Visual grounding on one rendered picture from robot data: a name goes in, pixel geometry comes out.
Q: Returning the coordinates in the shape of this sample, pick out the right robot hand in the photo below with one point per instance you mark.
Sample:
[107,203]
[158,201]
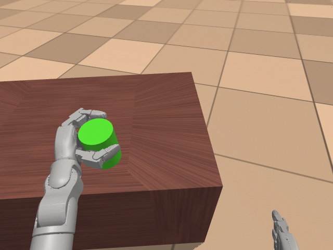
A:
[283,240]

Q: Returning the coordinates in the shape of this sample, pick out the can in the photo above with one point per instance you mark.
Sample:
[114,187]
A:
[98,134]

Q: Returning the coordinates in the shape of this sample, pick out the left robot arm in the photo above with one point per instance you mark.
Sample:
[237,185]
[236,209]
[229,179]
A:
[55,221]

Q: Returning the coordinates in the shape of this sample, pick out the left robot hand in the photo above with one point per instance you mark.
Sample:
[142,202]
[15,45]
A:
[68,146]

